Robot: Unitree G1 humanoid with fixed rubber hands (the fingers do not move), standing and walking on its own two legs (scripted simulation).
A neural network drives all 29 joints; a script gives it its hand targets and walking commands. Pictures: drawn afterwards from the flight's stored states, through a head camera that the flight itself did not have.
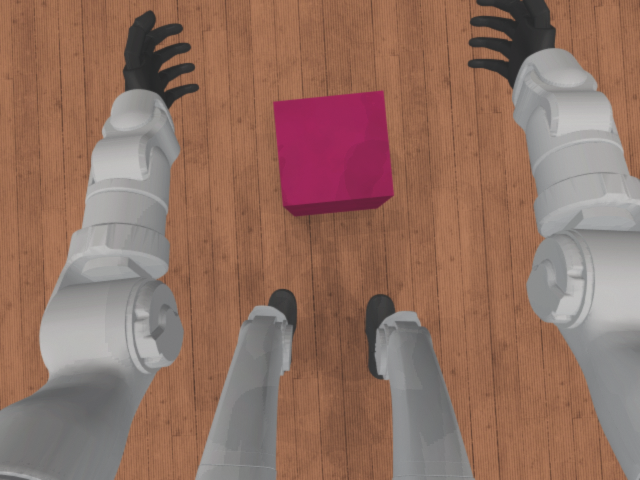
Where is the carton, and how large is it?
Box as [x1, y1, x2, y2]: [273, 91, 393, 215]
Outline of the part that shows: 383,91 273,102 283,206 292,214 303,215 376,208 393,195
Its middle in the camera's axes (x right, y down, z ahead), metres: +0.02 -0.17 +0.85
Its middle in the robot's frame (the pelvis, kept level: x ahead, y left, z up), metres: +0.54 +0.02 -0.52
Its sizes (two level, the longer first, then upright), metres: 0.210 0.200 0.250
